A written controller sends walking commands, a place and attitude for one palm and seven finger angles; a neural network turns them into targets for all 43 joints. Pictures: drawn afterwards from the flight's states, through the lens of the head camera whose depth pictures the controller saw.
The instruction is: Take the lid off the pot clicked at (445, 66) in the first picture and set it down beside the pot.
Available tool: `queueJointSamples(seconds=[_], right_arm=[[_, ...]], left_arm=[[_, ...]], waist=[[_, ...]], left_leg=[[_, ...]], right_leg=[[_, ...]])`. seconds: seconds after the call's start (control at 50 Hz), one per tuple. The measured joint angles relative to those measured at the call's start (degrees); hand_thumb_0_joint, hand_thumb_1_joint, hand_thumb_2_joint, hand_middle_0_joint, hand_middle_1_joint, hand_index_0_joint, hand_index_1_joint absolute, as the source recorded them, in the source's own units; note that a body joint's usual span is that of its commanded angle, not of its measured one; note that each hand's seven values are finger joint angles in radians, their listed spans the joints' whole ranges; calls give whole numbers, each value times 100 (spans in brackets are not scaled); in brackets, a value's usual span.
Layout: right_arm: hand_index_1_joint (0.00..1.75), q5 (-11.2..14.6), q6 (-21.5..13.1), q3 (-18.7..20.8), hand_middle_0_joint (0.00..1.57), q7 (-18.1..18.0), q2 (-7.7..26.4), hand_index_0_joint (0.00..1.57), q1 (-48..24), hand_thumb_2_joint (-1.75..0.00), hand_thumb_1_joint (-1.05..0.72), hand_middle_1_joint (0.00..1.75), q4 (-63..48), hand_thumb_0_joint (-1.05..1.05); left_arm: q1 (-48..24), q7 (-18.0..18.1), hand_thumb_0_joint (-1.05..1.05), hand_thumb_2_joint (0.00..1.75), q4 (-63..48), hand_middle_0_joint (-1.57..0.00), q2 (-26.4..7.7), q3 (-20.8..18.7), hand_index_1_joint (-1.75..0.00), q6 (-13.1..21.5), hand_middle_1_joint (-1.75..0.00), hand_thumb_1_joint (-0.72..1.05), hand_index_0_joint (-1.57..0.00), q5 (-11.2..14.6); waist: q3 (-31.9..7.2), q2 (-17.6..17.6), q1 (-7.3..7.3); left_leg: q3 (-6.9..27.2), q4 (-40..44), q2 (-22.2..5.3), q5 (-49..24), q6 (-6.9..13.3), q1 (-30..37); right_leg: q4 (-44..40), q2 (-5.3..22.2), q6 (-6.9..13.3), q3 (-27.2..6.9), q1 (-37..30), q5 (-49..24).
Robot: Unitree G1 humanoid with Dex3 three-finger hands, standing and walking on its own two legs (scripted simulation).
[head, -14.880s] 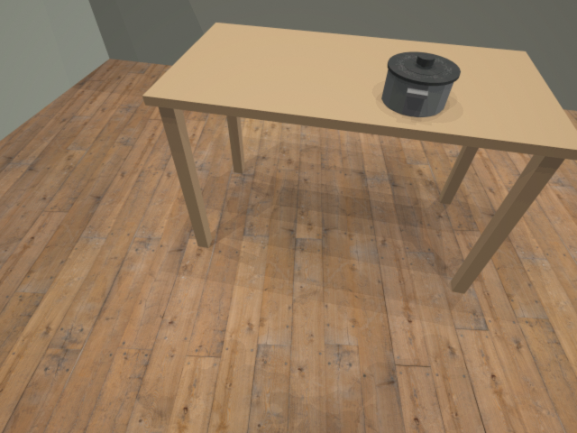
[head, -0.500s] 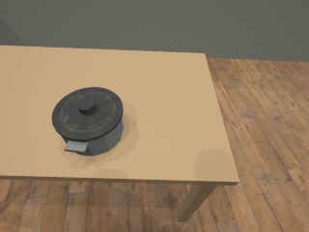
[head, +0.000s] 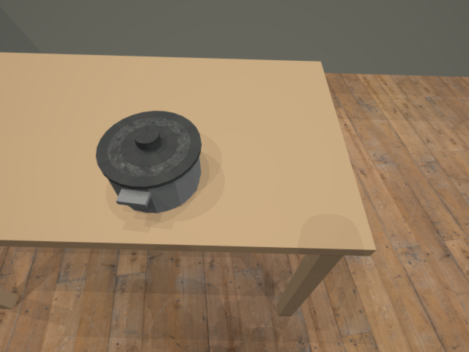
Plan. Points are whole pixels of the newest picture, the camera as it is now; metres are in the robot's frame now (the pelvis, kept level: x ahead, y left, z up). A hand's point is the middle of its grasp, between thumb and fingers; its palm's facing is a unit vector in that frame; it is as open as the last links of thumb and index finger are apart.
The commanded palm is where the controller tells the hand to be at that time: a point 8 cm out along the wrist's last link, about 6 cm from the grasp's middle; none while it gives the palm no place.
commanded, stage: come to a stop and stand still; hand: left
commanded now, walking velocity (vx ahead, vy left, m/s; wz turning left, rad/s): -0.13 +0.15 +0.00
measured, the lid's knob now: (147, 137) +0.44 +0.20 +0.10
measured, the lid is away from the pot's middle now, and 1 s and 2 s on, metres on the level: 0.00 0.00 0.00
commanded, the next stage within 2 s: look again from close up in 1.38 s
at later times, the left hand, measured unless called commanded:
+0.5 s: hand out of the picture -0.05 +0.22 -0.18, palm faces -0.07 -0.98 -0.19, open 7.4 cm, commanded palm none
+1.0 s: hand out of the picture -0.01 +0.21 -0.17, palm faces -0.01 -0.97 -0.26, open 7.3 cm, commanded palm none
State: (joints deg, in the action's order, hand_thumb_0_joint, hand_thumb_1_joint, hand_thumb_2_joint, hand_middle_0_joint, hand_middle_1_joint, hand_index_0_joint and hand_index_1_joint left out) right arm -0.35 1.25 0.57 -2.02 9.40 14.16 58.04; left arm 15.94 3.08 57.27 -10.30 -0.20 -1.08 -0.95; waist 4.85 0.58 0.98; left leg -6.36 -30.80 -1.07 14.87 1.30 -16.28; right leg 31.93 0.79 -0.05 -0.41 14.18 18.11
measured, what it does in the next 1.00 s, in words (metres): steps on the spot: right foot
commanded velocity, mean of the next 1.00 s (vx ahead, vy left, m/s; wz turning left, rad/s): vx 0.03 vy -0.03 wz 0.00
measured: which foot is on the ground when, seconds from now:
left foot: down 0.00-1.00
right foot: down 0.00-0.18, up 0.20-0.48, down 0.50-1.00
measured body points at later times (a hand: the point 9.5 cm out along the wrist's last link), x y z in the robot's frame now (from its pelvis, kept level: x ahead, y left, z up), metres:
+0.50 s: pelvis -0.04 +0.04 +0.00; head +0.00 +0.05 +0.45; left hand -0.04 +0.27 -0.16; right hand -0.02 -0.18 -0.15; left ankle +0.02 +0.10 -0.73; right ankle -0.13 -0.06 -0.73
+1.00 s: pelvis -0.02 +0.03 +0.00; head +0.00 +0.01 +0.45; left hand -0.01 +0.26 -0.15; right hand -0.03 -0.19 -0.17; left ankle +0.02 +0.10 -0.73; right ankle -0.12 -0.06 -0.73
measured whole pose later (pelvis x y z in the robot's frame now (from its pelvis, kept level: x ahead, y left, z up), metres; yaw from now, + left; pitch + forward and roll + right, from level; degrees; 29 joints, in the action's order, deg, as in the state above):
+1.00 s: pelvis -0.02 +0.03 +0.00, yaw -1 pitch +1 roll +0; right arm -1.6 0.7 1.5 -2.0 9.5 16.9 60.3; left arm 17.6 3.7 59.8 -8.2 0.5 0.9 -0.8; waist 1.8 -2.8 -1.2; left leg -8.2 -31.5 0.4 13.6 4.1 -19.1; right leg 27.6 0.0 1.5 5.3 4.7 23.8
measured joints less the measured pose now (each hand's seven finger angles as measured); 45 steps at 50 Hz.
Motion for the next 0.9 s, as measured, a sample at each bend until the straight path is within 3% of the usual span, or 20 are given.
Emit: queueJointSamples(seconds=[0.12, 0.18, 0.24, 0.32, 0.38, 0.46, 0.5, 0.54, 0.72, 0.78, 0.9], right_arm=[[30, -42, 106, 130, 20, 61, 135, 20, -61, -90, -91, 30, -319, 0], [30, -75, 68, 148, 20, 84, 145, 20, -12, -90, -91, 30, -413, 0], [30, -73, -4, 105, 20, 101, 86, 20, 34, -90, -91, 30, -372, 0], [30, -84, -56, 31, 20, 131, -33, 20, 88, -90, -91, 30, -159, 0], [30, -81, -103, 56, 20, 95, -60, 20, 69, -90, -93, 30, -51, 0], [30, -66, -157, 73, 20, 88, -103, 20, 33, -90, -93, 30, 0, 0], [30, -36, -154, 75, 20, 80, -128, 20, 35, -90, -93, 30, 53, 0], [30, -2, -121, 110, 20, 52, -79, 20, 42, -90, -93, 30, 189, 0], [30, 18, -150, -20, 20, 22, -263, 20, 377, -90, -92, 30, 650, 0], [30, -74, -117, 1, 20, 51, -309, 20, 505, -90, -92, 30, 471, 0], [30, -125, -42, 55, 20, -1, -217, 20, 446, -90, -92, 30, 306, 1]], left_arm=[[-95, -27, 0, 90, -208, -20, -159, -74, -30, -137, -30, 90, -20, -56], [-158, -26, 0, 90, -280, -20, -243, -111, -30, -209, -30, 90, -20, -72], [-187, -17, 0, 90, -268, -20, -276, -101, -30, -226, -30, 90, -20, -75], [-12, -68, 0, 90, -196, -20, -235, -36, -30, -148, -30, 91, -20, -116], [195, -116, 0, 90, -123, -20, -177, 18, -30, -140, -30, 91, -20, -127], [339, -135, 0, 90, 37, -20, -61, 97, -30, -171, -30, 91, -20, -86], [356, -116, 0, 90, 100, -20, 1, 131, -30, -131, -30, 91, -20, -67], [320, -76, 0, 90, 214, -20, 149, 177, -30, -85, -30, 91, -20, -55], [404, -41, 0, 90, 363, -20, 357, 246, -30, 38, -30, 91, -20, 8], [331, -84, 0, 90, 329, -20, 353, 234, -30, 90, -30, 91, -20, 8], [240, -4, 1, 90, 341, -20, 266, 122, -30, 172, -30, 91, -20, 7]], waist=[[-18, -15, -25], [-50, 68, -24], [-142, 123, -22], [-414, 125, 26], [-526, 171, 38], [-479, 225, -70], [-394, 263, -111], [-263, 70, -167], [-177, 157, -194], [-211, 161, -211], [-317, -148, -225]], left_leg=[[23, -496, 72, 110, 60, -400], [-41, -573, 156, 82, 290, -534], [-127, -303, 219, -85, 395, -532], [-185, 276, 272, -397, 445, -412], [-305, 553, 302, -529, 471, -340], [-433, 631, 351, -578, 484, -349], [-476, 502, 379, -531, 469, -411], [-365, 347, 260, -455, 434, -405], [-318, 309, 154, -324, 344, -81], [-317, 266, 200, -309, 333, -165], [-219, 107, 215, -238, 322, -283]], right_leg=[[365, 101, -110, 22, 311, 40], [578, 174, -55, -34, 506, 175], [1614, 146, 49, -89, 874, 713], [2527, 117, 47, 57, 904, 662], [2167, 169, 30, 218, 562, 768], [694, 183, 66, 315, -81, 970], [-258, 179, 90, 315, -426, 508], [-540, 48, 43, 422, -636, 296], [-766, -74, 80, 435, -1073, 325], [-546, -21, 120, 449, -917, 440], [-457, -16, 120, 550, -876, 533]])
